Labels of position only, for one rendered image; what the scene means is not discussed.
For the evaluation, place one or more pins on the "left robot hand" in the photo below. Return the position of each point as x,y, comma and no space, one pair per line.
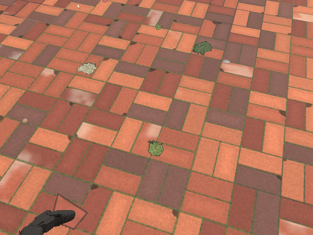
47,220

